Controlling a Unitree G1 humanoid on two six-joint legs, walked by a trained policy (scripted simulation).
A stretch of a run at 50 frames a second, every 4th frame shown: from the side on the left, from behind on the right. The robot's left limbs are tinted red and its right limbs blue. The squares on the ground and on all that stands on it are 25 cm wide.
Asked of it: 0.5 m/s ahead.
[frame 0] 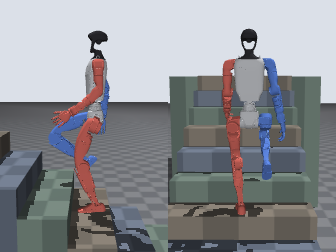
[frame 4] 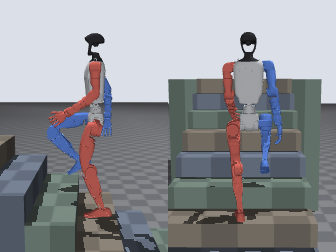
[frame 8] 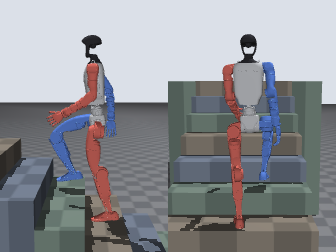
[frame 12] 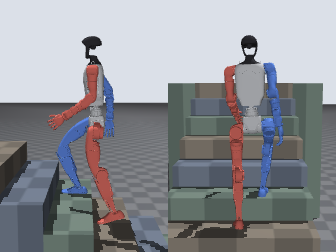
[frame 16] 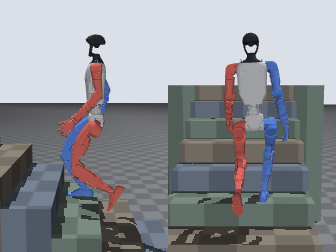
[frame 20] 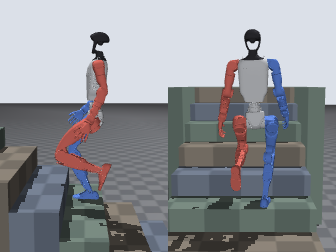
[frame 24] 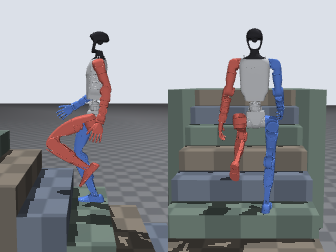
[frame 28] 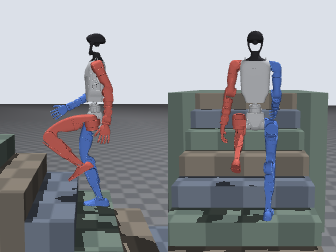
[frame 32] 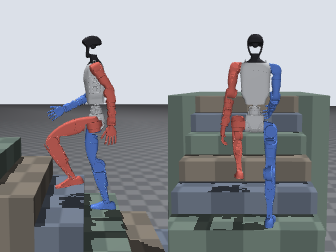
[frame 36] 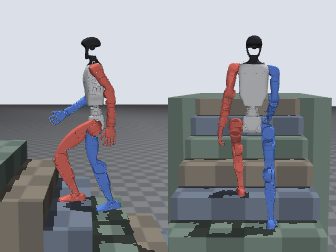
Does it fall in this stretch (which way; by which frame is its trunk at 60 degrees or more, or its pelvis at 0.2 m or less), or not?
no
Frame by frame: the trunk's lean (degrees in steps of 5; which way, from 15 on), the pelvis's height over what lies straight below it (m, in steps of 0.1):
0: 5, 0.8
4: 0, 0.8
8: 5, 0.8
12: 5, 0.8
16: 0, 0.7
20: 5, 0.7
24: 5, 0.8
28: 0, 0.8
32: 5, 0.8
36: 5, 0.8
